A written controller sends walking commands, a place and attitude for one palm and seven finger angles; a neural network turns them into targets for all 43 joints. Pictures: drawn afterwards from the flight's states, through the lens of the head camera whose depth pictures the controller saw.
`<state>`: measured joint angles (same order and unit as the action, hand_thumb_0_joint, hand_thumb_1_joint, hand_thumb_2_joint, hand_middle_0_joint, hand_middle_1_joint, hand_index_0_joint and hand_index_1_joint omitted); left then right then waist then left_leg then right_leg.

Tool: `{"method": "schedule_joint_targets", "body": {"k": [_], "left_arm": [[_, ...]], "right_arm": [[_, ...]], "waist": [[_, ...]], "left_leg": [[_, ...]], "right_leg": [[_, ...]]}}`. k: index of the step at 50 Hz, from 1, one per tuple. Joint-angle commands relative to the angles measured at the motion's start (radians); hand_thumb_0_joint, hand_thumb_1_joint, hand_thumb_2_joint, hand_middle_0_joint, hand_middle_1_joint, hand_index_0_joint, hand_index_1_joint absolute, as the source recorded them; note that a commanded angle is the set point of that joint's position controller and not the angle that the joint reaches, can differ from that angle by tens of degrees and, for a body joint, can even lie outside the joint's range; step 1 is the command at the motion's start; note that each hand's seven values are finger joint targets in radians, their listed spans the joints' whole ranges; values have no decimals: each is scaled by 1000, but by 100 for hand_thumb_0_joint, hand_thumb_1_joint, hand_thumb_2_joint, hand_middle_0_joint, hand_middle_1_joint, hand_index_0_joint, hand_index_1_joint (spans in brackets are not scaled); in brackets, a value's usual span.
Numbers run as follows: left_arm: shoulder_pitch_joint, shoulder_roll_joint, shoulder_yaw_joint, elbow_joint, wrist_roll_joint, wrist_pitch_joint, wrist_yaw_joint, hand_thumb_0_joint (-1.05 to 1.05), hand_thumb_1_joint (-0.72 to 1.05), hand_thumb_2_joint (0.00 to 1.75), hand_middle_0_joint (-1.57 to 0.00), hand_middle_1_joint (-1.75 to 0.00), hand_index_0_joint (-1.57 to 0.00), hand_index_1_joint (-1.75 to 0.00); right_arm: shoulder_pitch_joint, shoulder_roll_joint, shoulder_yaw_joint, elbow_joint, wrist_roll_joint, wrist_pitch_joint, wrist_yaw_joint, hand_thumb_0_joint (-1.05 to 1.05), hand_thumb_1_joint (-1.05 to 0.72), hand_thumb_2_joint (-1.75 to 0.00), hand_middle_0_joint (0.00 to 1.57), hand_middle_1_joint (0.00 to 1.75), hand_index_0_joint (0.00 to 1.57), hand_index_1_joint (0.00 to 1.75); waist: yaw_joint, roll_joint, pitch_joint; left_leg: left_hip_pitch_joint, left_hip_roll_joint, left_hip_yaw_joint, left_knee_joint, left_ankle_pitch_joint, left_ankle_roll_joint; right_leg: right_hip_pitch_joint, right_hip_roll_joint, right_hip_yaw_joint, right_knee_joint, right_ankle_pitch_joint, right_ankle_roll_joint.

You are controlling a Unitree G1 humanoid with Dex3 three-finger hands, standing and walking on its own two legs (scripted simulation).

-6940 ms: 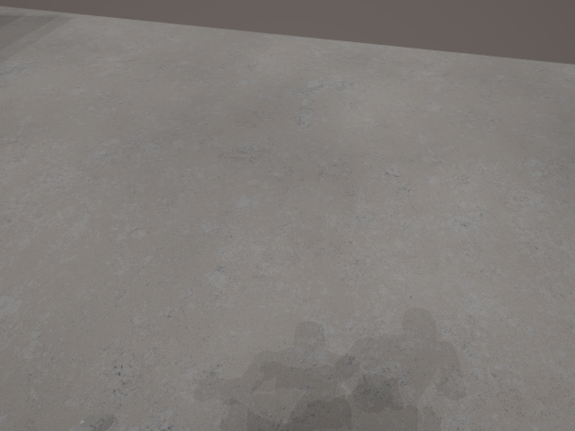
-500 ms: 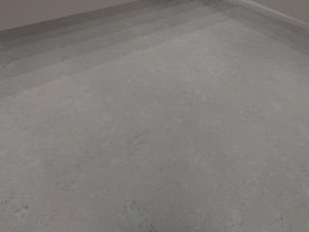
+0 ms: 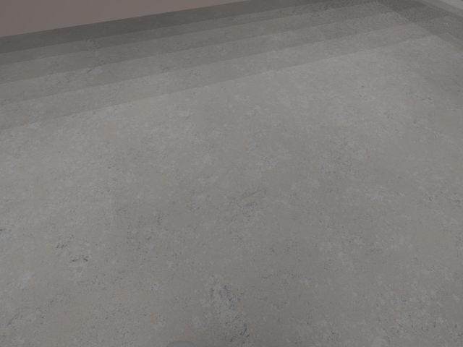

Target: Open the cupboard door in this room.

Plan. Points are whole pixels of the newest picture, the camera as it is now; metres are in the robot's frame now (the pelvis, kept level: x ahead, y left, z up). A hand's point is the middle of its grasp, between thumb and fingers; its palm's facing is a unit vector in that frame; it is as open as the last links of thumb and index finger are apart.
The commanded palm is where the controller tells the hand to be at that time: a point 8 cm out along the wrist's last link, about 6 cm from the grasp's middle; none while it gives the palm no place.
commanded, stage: turn or walk to find it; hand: left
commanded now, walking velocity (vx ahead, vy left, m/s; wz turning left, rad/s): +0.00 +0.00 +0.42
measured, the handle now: out of the picture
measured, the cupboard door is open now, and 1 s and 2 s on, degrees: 0 0 0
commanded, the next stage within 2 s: none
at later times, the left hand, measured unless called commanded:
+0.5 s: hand out of the picture +0.05 +0.22 -0.15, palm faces +0.21 -0.94 -0.27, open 7.4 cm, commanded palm none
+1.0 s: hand out of the picture -0.12 +0.23 -0.18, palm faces +0.45 -0.86 -0.24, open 7.4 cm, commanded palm none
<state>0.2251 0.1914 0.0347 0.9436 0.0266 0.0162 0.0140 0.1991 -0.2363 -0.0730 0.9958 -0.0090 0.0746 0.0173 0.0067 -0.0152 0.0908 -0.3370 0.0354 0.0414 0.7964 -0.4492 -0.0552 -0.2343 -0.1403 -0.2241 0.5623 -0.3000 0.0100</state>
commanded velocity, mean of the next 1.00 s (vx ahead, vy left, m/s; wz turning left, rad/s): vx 0.00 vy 0.00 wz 0.42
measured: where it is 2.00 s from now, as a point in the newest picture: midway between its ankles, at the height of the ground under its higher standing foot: outside the picture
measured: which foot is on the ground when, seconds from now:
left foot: up 0.00-0.04, down 0.06-0.50, up 0.52-0.86, down 0.88-1.00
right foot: down 0.00-0.06, up 0.08-0.48, down 0.50-0.88, up 0.90-1.00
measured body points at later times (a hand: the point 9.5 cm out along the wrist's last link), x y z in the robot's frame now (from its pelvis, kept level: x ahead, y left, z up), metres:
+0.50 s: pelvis -0.02 +0.00 +0.00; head +0.00 -0.01 +0.45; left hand +0.04 +0.27 -0.13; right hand +0.08 -0.23 -0.16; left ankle -0.01 +0.13 -0.73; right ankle +0.00 -0.12 -0.74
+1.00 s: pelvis -0.06 +0.02 +0.00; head -0.03 +0.05 +0.44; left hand -0.14 +0.27 -0.16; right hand +0.12 -0.18 -0.14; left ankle -0.10 +0.12 -0.73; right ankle -0.02 -0.12 -0.68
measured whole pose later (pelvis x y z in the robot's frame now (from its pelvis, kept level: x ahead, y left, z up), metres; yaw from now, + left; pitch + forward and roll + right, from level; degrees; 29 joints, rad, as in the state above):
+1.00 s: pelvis -0.06 +0.02 +0.00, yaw +24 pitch +0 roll +0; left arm 0.23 0.26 0.07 0.99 0.01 0.08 0.01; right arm 0.17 -0.20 -0.05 0.96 -0.02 0.02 0.00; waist 0.02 -0.05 0.08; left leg -0.26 0.01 0.04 0.58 -0.31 0.02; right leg -0.43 -0.11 -0.09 1.01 -0.49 0.06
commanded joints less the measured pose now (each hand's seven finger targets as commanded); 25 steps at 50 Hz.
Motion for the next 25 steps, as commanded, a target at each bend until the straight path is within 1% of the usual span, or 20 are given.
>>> {"method": "schedule_joint_targets", "body": {"k": [1,2,3,4,5,6,7,8,9,10,11,15,17,18,20,21,22,23,24,25], "left_arm": [[27,221,65,-39,-8,-6,15,0,90,90,-20,-30,-20,-30],[44,177,60,-57,-17,3,10,0,90,90,-20,-30,-20,-30],[12,114,38,-92,-16,7,3,0,90,90,-20,-30,-20,-30],[-59,120,33,-99,-7,22,13,0,90,90,-20,-30,-20,-30],[-98,121,39,-95,-10,24,13,0,90,90,-20,-30,-20,-30],[-93,130,41,-80,-14,22,7,0,90,90,-20,-30,-20,-30],[-62,125,43,-63,-13,18,2,0,90,90,-20,-30,-20,-30],[-34,123,41,-49,-12,15,-2,0,90,90,-20,-30,-20,-30],[-40,120,39,-46,-13,15,-3,0,90,90,-20,-30,-20,-30],[-42,117,38,-50,-14,15,-3,0,90,90,-20,-30,-20,-30],[-47,115,38,-51,-15,16,-2,0,90,90,-20,-30,-20,-30],[-70,109,34,-71,-16,18,2,0,90,90,-20,-30,-20,-30],[-77,103,35,-83,-17,17,5,0,90,90,-20,-30,-20,-30],[-65,102,34,-85,-17,14,5,0,90,90,-20,-30,-20,-30],[-39,102,34,-82,-19,10,8,0,90,90,-20,-30,-20,-30],[-12,104,35,-77,-20,6,9,0,90,90,-20,-30,-20,-30],[21,110,37,-69,-21,1,11,0,90,90,-20,-30,-20,-30],[59,134,41,-63,-18,-9,13,0,90,90,-20,-30,-20,-30],[81,199,55,-64,-5,-20,21,0,90,90,-20,-30,-20,-30],[72,270,67,-79,5,-22,22,0,90,90,-20,-30,-20,-30]], "right_arm": [[41,-73,-4,-75,-2,-53,-5,0,-90,-90,20,30,20,30],[64,-152,-20,-76,-8,-65,-7,0,-90,-90,20,30,20,30],[102,-232,-38,-79,-10,-63,-10,0,-90,-90,20,30,20,30],[145,-234,-41,-51,-11,-65,-25,0,-90,-90,20,30,20,30],[117,-213,-35,-49,-13,-63,-35,0,-90,-90,20,30,20,30],[62,-181,-24,-63,-13,-64,-39,0,-90,-90,20,30,20,30],[10,-164,-17,-77,-13,-67,-39,0,-90,-90,20,30,20,30],[-5,-159,-13,-84,-11,-71,-38,0,-90,-90,20,30,20,30],[0,-159,-14,-85,-11,-73,-38,0,-90,-90,20,30,20,30],[10,-159,-14,-80,-11,-73,-38,0,-90,-90,20,30,20,30],[18,-160,-17,-78,-10,-72,-37,0,-90,-90,20,30,20,30],[30,-167,-23,-83,-13,-64,-33,0,-90,-90,20,30,20,30],[25,-169,-27,-88,-16,-59,-31,0,-90,-90,20,30,20,30],[14,-170,-29,-93,-17,-57,-30,0,-90,-90,20,30,20,30],[2,-169,-33,-100,-19,-53,-27,0,-90,-90,20,30,20,30],[-6,-169,-35,-105,-18,-51,-25,0,-90,-90,20,30,20,30],[-13,-163,-35,-110,-14,-50,-24,0,-90,-90,20,30,20,30],[-20,-147,-34,-114,-7,-50,-20,0,-90,-90,20,30,20,30],[-3,-88,-26,-127,1,-50,-15,0,-90,-90,20,30,20,30],[-19,-49,-19,-159,-1,-50,-12,0,-90,-90,20,30,20,30]], "waist": [[-19,-117,-163],[-31,96,-181],[-51,324,-159],[-90,303,-165],[-78,293,-125],[-55,236,-101],[-26,196,-98],[-17,162,-120],[-23,160,-117],[-26,150,-125],[-30,140,-123],[-40,153,-112],[-41,159,-100],[-34,177,-106],[-25,175,-115],[-11,176,-118],[6,158,-131],[25,109,-142],[33,-87,-153],[40,-285,-113]], "left_leg": [[157,-7,47,-364,244,23],[299,140,-145,-437,421,81],[345,347,-376,-464,714,187],[286,361,-385,-472,731,228],[239,326,-362,-466,700,237],[213,285,-321,-460,671,239],[212,249,-264,-451,675,226],[227,230,-236,-445,681,219],[229,216,-227,-445,702,217],[247,209,-226,-443,719,218],[244,208,-230,-449,701,219],[232,211,-288,-460,614,232],[185,202,-317,-461,571,229],[178,198,-325,-453,569,228],[144,182,-347,-440,557,220],[113,169,-349,-422,542,209],[73,147,-342,-386,518,189],[8,105,-317,-328,441,148],[-150,8,-218,-172,224,85],[-263,-108,-89,48,-97,30]], "right_leg": [[69,-183,94,11,409,-50],[-113,-98,47,170,176,15],[-309,5,49,359,-302,69],[-307,10,151,476,-334,64],[-325,11,188,535,-288,61],[-326,9,204,556,-221,60],[-308,15,199,552,-173,63],[-295,20,192,536,-150,65],[-280,26,192,509,-143,70],[-275,35,191,479,-140,73],[-266,42,189,463,-132,74],[-244,57,194,365,-151,76],[-194,72,190,298,-153,69],[-169,78,186,249,-152,66],[-102,97,176,156,-122,58],[-50,105,171,86,-77,55],[27,105,167,-28,2,53],[131,79,184,-164,91,48],[249,-98,357,-270,61,-4],[208,-317,557,-313,138,-119]]}}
